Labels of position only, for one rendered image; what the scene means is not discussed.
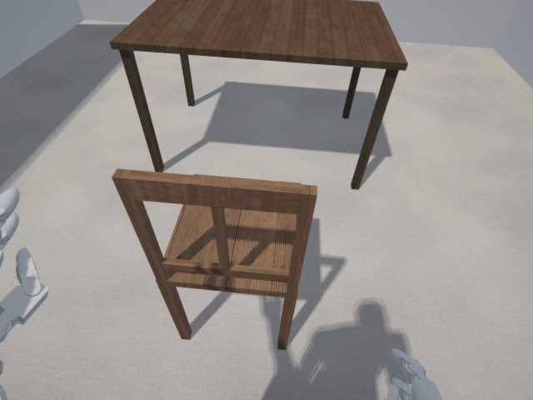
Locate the table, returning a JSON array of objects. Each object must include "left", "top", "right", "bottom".
[{"left": 110, "top": 0, "right": 408, "bottom": 190}]

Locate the right robot hand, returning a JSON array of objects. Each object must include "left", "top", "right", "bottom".
[{"left": 383, "top": 348, "right": 442, "bottom": 400}]

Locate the chair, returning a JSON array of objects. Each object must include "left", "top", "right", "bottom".
[{"left": 112, "top": 168, "right": 317, "bottom": 350}]

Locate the left robot hand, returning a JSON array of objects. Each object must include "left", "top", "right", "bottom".
[{"left": 0, "top": 187, "right": 49, "bottom": 343}]

